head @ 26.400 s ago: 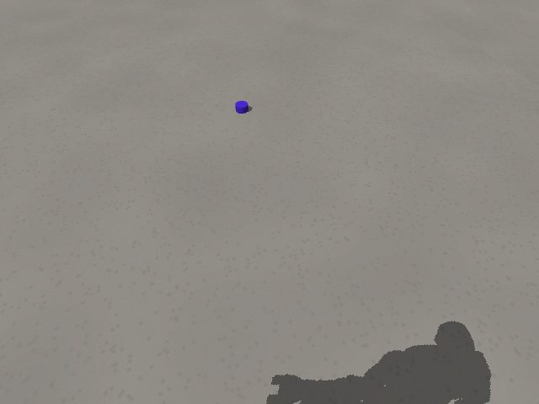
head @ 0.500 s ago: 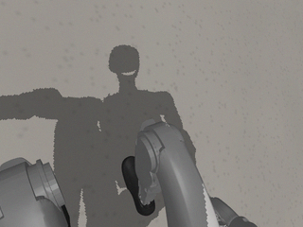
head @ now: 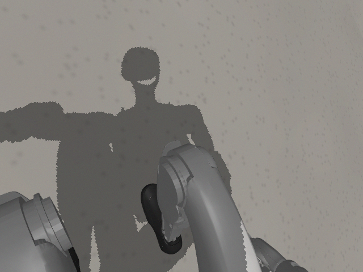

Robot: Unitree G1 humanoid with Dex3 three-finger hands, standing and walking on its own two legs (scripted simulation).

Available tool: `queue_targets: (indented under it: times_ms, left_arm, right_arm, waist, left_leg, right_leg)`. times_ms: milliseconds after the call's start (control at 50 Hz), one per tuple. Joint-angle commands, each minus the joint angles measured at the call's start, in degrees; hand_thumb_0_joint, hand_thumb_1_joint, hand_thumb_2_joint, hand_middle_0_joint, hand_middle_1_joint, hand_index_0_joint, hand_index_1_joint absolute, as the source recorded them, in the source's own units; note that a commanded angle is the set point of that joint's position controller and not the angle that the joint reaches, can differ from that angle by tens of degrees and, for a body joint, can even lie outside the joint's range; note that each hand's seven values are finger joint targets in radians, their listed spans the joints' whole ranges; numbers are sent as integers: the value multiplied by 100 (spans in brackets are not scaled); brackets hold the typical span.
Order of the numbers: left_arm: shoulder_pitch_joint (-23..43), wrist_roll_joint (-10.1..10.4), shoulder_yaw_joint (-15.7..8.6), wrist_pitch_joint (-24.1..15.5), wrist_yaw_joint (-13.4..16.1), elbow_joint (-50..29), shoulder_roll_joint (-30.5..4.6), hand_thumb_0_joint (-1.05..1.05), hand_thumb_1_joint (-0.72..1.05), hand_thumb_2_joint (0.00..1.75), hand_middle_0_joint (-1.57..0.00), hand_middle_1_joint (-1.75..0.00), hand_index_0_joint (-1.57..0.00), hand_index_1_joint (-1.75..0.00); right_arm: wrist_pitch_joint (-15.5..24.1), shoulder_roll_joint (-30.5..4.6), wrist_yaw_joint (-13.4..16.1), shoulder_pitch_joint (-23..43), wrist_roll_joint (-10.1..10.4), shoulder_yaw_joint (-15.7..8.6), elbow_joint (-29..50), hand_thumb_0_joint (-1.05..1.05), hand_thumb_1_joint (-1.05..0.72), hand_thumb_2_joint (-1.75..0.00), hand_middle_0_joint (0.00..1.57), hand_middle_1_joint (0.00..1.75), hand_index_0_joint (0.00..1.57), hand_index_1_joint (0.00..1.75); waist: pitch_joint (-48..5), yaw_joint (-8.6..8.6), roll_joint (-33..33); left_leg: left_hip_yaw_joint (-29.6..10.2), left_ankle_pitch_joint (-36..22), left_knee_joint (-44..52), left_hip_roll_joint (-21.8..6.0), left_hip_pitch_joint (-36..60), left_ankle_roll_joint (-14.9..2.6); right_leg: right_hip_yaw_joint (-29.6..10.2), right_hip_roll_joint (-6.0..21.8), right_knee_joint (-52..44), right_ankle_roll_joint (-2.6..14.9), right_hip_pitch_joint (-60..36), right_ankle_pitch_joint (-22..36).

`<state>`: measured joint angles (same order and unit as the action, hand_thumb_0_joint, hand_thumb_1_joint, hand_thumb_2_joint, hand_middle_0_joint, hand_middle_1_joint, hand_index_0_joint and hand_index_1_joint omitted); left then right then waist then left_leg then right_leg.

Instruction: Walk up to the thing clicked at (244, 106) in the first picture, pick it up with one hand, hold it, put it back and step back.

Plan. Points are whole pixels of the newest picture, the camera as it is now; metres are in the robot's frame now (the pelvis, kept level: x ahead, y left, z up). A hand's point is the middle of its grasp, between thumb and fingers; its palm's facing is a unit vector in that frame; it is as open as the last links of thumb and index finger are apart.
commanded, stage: open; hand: left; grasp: from above
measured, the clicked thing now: out of the picture +0.44 +0.36 -0.27
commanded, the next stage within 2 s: withdraw in 0.78 s
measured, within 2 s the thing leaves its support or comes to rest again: neither
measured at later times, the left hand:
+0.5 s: hand out of the picture +0.43 +0.36 -0.24, palm faces -0.43 -0.17 -0.89, open 13.7 cm
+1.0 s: hand out of the picture +0.43 +0.36 -0.24, palm faces -0.41 -0.16 -0.90, open 14.0 cm
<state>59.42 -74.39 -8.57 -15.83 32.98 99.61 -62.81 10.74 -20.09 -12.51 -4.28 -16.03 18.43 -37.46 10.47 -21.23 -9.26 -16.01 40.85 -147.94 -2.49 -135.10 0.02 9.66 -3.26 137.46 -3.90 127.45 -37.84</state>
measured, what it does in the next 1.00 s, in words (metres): stands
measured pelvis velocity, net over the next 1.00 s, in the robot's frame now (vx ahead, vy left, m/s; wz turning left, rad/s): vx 0.00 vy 0.00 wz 0.00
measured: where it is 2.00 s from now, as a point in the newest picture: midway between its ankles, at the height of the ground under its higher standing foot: (122, 255)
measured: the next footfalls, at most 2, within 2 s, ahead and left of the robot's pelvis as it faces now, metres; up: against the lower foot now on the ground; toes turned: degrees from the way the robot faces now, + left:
none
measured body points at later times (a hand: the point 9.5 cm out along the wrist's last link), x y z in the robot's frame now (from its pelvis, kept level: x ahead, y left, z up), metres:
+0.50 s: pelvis +0.00 +0.00 +0.00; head +0.27 +0.14 +0.33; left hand +0.45 +0.37 -0.19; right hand +0.08 -0.25 -0.05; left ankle +0.06 +0.13 -0.26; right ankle +0.12 -0.12 -0.26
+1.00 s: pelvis +0.00 +0.00 +0.00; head +0.27 +0.14 +0.33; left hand +0.45 +0.37 -0.19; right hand +0.07 -0.25 -0.05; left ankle +0.06 +0.13 -0.26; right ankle +0.12 -0.12 -0.26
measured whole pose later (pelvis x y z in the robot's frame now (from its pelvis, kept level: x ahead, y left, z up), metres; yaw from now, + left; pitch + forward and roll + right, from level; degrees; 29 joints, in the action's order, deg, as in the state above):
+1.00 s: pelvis +0.00 +0.00 +0.00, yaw +0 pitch +26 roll -15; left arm 59.0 -75.0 -8.5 -16.4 33.4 96.7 -63.1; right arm 11.1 -20.2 -12.5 -4.5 -16.1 19.1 -36.5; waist 10.8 -20.9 -9.6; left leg -16.3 40.5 -147.5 -2.5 -134.9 0.1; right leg 9.9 -3.4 136.8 -3.8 127.2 -37.3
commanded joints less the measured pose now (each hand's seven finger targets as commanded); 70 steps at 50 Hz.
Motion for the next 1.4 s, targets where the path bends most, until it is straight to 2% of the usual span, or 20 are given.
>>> queue_targets:
  times_ms: [0, 80, 160, 260, 340, 360, 420, 620, 720, 880, 960, 980, 1040, 1080, 1100, 1160, 1280, 1300, 1340, 1380]
  left_arm:
    - [1317, 31, -26, -22, 277, -670, -1428, 0, -1, 65, -40, -74, -42, -71]
    - [1360, 11, -33, -41, 331, -700, -1463, 0, -23, 73, -29, -81, -31, -79]
    - [1412, -28, 146, -2, 382, -648, -1251, 0, -33, 81, -22, -88, -23, -87]
    - [1368, 30, 18, 119, 407, -589, -1360, 0, -44, 91, -13, -96, -14, -95]
    - [1328, 86, 113, 181, 313, -507, -1271, 0, -51, 95, -7, -101, -8, -100]
    - [1370, 99, -43, 179, 312, -574, -1478, 0, -51, 96, -7, -101, -8, -101]
    - [1361, 164, -82, 164, 278, -710, -1507, 0, -53, 98, -7, -103, -7, -102]
    - [1198, 146, -4, 63, 120, -738, -1405, 0, -52, 97, -6, -102, -6, -101]
    - [1229, 224, -68, -33, 163, -699, -1461, 0, -50, 96, -6, -103, -7, -102]
    - [1328, 51, -54, -80, 273, -820, -1541, 0, -49, 96, -6, -103, -8, -100]
    - [1382, -21, -116, 20, 345, -1249, -1663, 0, -52, 98, -6, -102, -7, -100]
    - [1655, 8, -114, 27, 332, -1926, -1634, 0, -51, 97, -6, -101, -7, -100]
    - [1248, 126, -392, 235, 280, -2235, -1598, 0, -53, 98, -6, -100, -7, -100]
    - [1220, 214, -375, 417, 154, -2523, -1352, 0, -51, 98, -6, -100, -7, -99]
    - [1127, 274, -515, 512, 70, -2884, -1410, 0, -52, 98, -6, -99, -7, -99]
    - [848, 453, -329, 842, -402, -3085, -952, 0, -53, 99, -6, -99, -6, -99]
    - [691, 1071, 542, 1167, -1795, -3340, 408, 0, -55, 101, -7, -100, -6, -101]
    - [693, 1124, 699, 1151, -2057, -3508, 539, 0, -54, 101, -7, -101, -6, -101]
    - [582, 1310, 871, 1097, -2524, -3673, 735, 0, -54, 102, -7, -101, -6, -102]
    - [618, 1420, 793, 981, -2754, -3867, 672, 0, -53, 101, -8, -101, -7, -101]
  right_arm:
    - [46, -1850, 74, -944, 5, -533, -27, 0, -89, -90, 20, 30, 20, 30]
    - [89, -1889, 69, -864, 7, -541, -7, 0, -89, -90, 20, 30, 20, 30]
    - [138, -1896, 45, -822, -20, -544, 17, 0, -89, -90, 20, 30, 20, 30]
    - [184, -1927, 1, -968, -19, -554, -48, 0, -89, -90, 20, 30, 20, 30]
    - [228, -1939, -23, -852, 9, -557, 22, 0, -89, -90, 20, 30, 20, 30]
    - [217, -1934, -23, -921, 15, -531, -27, 0, -89, -90, 20, 30, 20, 30]
    - [188, -1937, -1, -950, 15, -551, -15, 0, -89, -90, 20, 30, 20, 30]
    - [98, -1895, 12, -1012, 24, -528, -3, 0, -89, -90, 20, 30, 20, 30]
    - [57, -1842, 39, -974, 32, -467, -18, 0, -89, -90, 20, 30, 20, 30]
    - [49, -1918, 73, -955, -4, -481, 52, 0, -90, -90, 20, 30, 20, 30]
    - [91, -1888, 86, -898, 19, -560, 93, 0, -90, -90, 20, 30, 20, 30]
    - [91, -1839, 70, -975, 42, -608, 14, 0, -90, -90, 20, 30, 20, 30]
    - [64, -1785, 25, -953, 103, -804, 5, 0, -90, -90, 20, 30, 20, 30]
    - [62, -1716, -60, -1044, 153, -980, -31, 0, -90, -90, 20, 30, 20, 30]
    - [16, -1706, -58, -1036, 227, -1084, -52, 0, -90, -90, 20, 30, 20, 30]
    - [-141, -1564, -121, -1121, 408, -1342, -72, 0, -90, -90, 20, 30, 20, 30]
    - [-586, -1376, -49, -1463, 843, -1721, -30, 0, -91, -91, 20, 30, 20, 30]
    - [-657, -1383, 10, -1511, 884, -1755, 2, 0, -91, -90, 20, 30, 20, 30]
    - [-781, -1387, 143, -1574, 964, -1802, 47, 0, -91, -90, 20, 30, 20, 30]
    - [-879, -1343, 281, -1591, 1014, -1824, 86, 0, -90, -90, 20, 30, 20, 30]
  waist:
    - [-3555, -242, 3218]
    - [-3549, -235, 3217]
    - [-3529, -264, 3368]
    - [-3541, -272, 3236]
    - [-3436, -261, 3213]
    - [-3533, -243, 3230]
    - [-3728, -203, 3227]
    - [-3688, -277, 3244]
    - [-3549, -231, 3091]
    - [-3588, -244, 3159]
    - [-3927, -117, 3505]
    - [-4236, 28, 3849]
    - [-4803, 300, 4266]
    - [-4786, 360, 4322]
    - [-5090, 560, 4541]
    - [-5092, 726, 4424]
    - [-4554, 533, 2775]
    - [-4457, 410, 2618]
    - [-4180, 417, 2139]
    - [-4249, 534, 1781]
  left_leg:
    - [623, -1243, 1552, -128, 2842, -10]
    - [560, -1106, 1599, -146, 2891, 4]
    - [583, -1104, 1602, -151, 2939, 23]
    - [614, -1320, 1534, -134, 2873, -5]
    - [563, -1215, 1573, -154, 2897, 15]
    - [549, -1242, 1600, -145, 2881, 12]
    - [603, -1321, 1561, -139, 2908, -10]
    - [618, -1582, 1504, -145, 2974, -3]
    - [609, -1258, 1540, -145, 2714, -28]
    - [600, -1182, 1591, -128, 2789, -19]
    - [614, -1224, 1642, -153, 3098, 25]
    - [652, -1440, 1691, -137, 3317, 63]
    - [674, -1754, 1804, -135, 3677, 127]
    - [729, -1797, 1864, -97, 3647, 140]
    - [769, -1956, 1963, -89, 3825, 159]
    - [870, -1877, 2103, -34, 3685, 122]
    - [937, -971, 2573, 40, 2969, -126]
    - [945, -924, 2609, 64, 2922, -154]
    - [984, -820, 2676, 122, 2701, -191]
    - [1055, -900, 2619, 156, 2617, -202]
  right_leg:
    - [676, -248, -1058, 461, -1845, 1408]
    - [719, -260, -1066, 460, -1757, 1318]
    - [700, -273, -1073, 472, -1723, 1316]
    - [705, -259, -1093, 438, -1818, 1524]
    - [711, -254, -1056, 449, -1731, 1422]
    - [729, -251, -1054, 450, -1772, 1423]
    - [680, -257, -1158, 442, -2018, 1512]
    - [665, -265, -1132, 441, -2109, 1695]
    - [684, -275, -1196, 445, -2016, 1432]
    - [713, -281, -1152, 447, -1931, 1375]
    - [643, -260, -1117, 486, -1960, 1409]
    - [649, -258, -1080, 502, -1915, 1562]
    - [606, -231, -1039, 542, -1910, 1743]
    - [584, -183, -1021, 544, -1668, 1770]
    - [547, -175, -1044, 568, -1671, 1823]
    - [397, -130, -1158, 597, -1472, 1677]
    - [143, -130, -1922, 567, -1801, 1074]
    - [118, -121, -2022, 555, -1951, 1041]
    - [60, -75, -2212, 571, -2121, 910]
    - [-16, -44, -2316, 580, -2289, 923]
